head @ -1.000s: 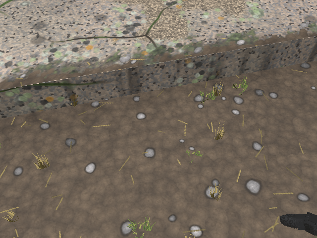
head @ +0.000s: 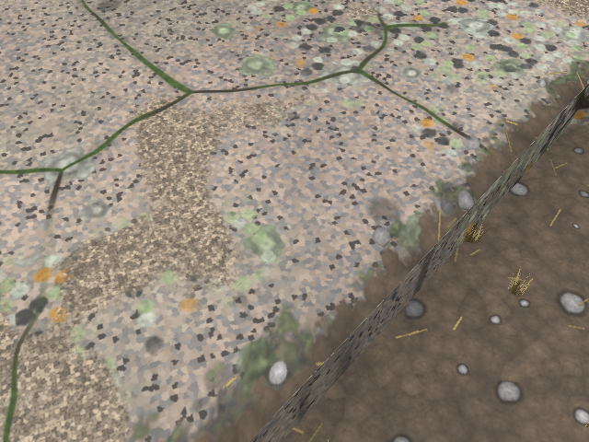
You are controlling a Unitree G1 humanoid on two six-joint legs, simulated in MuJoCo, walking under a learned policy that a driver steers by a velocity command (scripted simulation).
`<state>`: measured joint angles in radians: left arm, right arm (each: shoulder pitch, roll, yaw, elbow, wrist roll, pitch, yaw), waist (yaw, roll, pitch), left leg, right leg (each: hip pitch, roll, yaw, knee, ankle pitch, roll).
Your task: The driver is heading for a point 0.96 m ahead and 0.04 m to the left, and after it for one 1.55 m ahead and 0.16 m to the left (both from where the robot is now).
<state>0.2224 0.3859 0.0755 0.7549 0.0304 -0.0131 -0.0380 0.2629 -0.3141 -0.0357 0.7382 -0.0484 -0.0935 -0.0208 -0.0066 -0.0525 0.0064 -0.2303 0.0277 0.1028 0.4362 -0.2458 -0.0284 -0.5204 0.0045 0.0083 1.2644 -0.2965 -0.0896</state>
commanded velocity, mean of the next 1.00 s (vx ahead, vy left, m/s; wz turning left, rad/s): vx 1.00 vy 0.00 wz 0.03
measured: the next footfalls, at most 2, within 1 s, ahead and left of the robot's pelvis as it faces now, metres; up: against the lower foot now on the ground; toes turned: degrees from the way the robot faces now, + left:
right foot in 0.26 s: +0.41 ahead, -0.09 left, +0.00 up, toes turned -17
left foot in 0.70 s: +0.74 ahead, -0.06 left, +0.19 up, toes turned -9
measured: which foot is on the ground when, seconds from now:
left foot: down 0.00-0.26, up 0.28-0.68, down 0.70-1.00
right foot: up 0.00-0.24, down 0.26-0.70, up 0.72-1.00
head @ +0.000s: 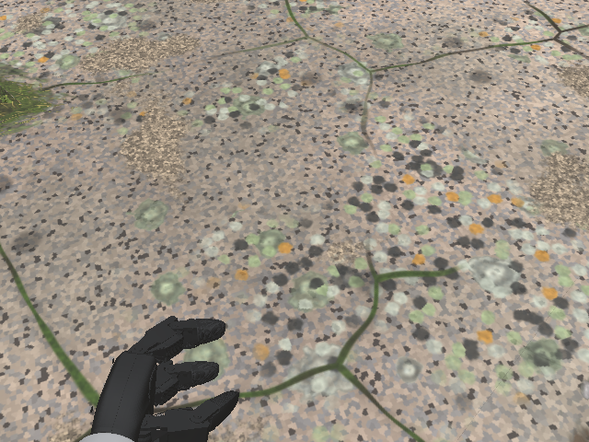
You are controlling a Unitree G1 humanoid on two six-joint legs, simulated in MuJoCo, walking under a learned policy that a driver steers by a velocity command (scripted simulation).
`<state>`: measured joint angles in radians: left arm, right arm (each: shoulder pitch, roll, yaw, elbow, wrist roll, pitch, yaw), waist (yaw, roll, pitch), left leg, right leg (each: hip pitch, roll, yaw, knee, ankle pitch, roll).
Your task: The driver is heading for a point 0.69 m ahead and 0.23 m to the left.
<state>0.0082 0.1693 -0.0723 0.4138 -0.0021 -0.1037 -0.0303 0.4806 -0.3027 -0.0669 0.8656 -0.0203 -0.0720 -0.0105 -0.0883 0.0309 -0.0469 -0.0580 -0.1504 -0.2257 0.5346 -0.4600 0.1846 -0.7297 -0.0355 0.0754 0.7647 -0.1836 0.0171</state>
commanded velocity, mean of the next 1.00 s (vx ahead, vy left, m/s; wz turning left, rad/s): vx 0.74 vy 0.00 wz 0.72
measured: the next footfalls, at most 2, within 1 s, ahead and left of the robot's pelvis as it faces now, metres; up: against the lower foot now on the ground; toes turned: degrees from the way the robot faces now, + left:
right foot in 0.06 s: +0.19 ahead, -0.16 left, +0.00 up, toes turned +6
left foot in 0.44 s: +0.61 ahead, +0.08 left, +0.00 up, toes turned +29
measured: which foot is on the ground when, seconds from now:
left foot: down 0.00-0.04, up 0.06-0.42, down 0.44-0.78, up 0.80-1.00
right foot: up 0.00-0.04, down 0.06-0.40, up 0.42-0.76, down 0.78-1.00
